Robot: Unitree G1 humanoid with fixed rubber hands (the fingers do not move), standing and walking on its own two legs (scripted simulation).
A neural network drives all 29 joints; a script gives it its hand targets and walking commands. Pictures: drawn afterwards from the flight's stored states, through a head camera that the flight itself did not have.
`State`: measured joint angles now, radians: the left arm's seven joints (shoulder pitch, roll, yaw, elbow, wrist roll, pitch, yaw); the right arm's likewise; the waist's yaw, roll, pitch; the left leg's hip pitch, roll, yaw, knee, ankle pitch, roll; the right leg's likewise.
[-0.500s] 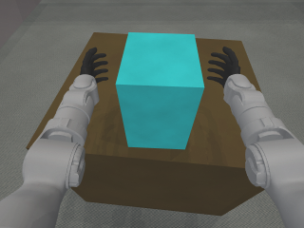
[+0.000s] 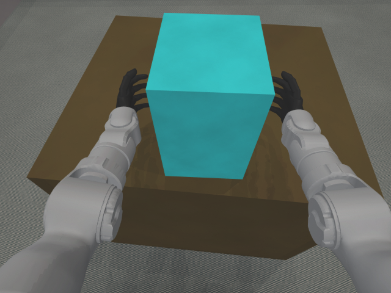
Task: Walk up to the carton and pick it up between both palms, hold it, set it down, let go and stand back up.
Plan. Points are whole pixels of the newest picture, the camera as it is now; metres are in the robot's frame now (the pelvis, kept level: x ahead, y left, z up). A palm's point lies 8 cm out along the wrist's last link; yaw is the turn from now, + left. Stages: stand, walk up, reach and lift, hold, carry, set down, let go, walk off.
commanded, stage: reach and lift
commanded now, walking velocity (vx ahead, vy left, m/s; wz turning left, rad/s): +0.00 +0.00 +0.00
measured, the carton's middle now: (207, 104) +0.51 +0.02 +0.08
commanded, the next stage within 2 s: none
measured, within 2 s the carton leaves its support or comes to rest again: neither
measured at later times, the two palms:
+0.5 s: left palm (139, 107) +0.47 +0.16 +0.11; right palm (279, 109) +0.48 -0.12 +0.11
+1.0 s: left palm (139, 110) +0.47 +0.16 +0.10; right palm (278, 115) +0.47 -0.12 +0.10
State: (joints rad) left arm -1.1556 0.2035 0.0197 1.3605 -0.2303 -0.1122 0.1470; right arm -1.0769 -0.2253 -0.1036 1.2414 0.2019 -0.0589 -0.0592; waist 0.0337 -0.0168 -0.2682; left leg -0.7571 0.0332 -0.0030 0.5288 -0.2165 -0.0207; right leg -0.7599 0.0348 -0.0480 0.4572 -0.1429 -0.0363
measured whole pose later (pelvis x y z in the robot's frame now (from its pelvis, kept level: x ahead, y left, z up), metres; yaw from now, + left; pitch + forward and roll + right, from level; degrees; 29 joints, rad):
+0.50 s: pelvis +0.02 +0.01 +0.02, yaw +0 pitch +15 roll +0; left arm -1.01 -0.05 0.57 1.05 0.38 -0.10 0.08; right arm -0.95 0.05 -0.69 0.97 -0.47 -0.18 -0.03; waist 0.04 -0.01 -0.08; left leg -0.42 0.02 0.02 0.32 -0.16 0.00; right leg -0.44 0.02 -0.04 0.28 -0.11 -0.02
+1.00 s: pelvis +0.04 +0.02 +0.02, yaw -1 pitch +10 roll -1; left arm -0.86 -0.12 0.55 0.87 0.40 -0.02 0.08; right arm -0.84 0.09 -0.68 0.93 -0.45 -0.20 0.01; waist 0.03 -0.01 -0.04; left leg -0.30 0.03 0.07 0.36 -0.24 0.01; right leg -0.31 0.02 -0.05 0.30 -0.17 -0.01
